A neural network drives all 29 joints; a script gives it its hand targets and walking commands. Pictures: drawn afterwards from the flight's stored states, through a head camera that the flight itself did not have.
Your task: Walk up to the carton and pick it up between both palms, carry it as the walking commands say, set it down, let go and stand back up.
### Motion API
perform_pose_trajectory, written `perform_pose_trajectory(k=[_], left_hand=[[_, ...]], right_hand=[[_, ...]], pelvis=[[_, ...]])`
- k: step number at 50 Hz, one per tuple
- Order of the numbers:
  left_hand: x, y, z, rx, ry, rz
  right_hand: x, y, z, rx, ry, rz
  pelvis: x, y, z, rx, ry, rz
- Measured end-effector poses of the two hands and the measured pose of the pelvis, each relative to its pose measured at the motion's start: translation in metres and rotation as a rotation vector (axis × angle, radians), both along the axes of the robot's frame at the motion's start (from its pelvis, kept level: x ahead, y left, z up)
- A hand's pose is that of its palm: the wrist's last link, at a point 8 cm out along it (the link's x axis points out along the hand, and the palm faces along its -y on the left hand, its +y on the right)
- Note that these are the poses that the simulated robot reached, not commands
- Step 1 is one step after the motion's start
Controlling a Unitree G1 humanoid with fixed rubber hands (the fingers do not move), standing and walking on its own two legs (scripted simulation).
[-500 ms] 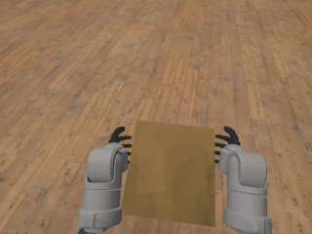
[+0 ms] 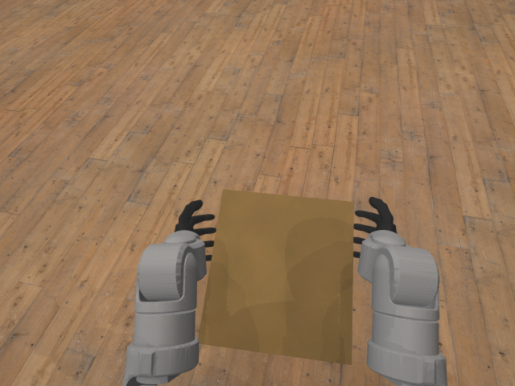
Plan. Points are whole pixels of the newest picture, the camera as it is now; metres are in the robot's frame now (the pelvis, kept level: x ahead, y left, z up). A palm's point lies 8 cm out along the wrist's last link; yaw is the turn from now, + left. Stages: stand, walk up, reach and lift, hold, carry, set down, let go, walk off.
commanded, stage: carry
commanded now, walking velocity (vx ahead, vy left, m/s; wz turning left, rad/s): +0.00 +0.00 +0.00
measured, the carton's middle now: (279, 274) +0.30 -0.01 -0.03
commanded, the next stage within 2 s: none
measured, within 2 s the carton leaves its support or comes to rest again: neither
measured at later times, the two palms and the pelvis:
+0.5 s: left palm (160, 189) +0.42 +0.20 +0.06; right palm (321, 173) +0.43 -0.08 +0.07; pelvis +0.13 +0.05 +0.00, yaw +0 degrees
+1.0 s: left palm (164, 161) +0.47 +0.20 +0.08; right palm (319, 151) +0.48 -0.08 +0.08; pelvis +0.18 +0.05 +0.00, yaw +2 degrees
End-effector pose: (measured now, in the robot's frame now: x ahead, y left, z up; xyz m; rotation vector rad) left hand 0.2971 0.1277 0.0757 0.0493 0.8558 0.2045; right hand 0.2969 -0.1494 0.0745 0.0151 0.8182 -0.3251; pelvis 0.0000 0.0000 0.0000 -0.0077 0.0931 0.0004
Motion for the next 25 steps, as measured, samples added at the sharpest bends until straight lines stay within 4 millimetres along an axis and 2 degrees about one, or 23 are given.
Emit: perform_pose_trajectory(k=[6,15,19,25], left_hand=[[0.033,0.019,-0.003,-0.030,0.011,0.013],[0.082,0.044,0.006,-0.059,-0.030,0.059],[0.103,0.061,-0.002,-0.072,-0.077,0.048],[0.118,0.068,-0.015,-0.052,-0.008,0.064]], right_hand=[[0.038,0.019,0.006,-0.023,0.012,0.014],[0.095,0.045,0.019,-0.036,-0.028,0.044],[0.115,0.061,0.016,-0.050,-0.075,0.047],[0.138,0.069,0.000,-0.049,0.003,0.077]], pelvis=[[0.032,0.014,0.010,-0.007,0.015,0.000],[0.077,0.028,0.018,-0.016,0.040,0.019],[0.101,0.043,0.001,-0.046,-0.006,0.000],[0.128,0.050,0.001,-0.030,-0.015,0.004]])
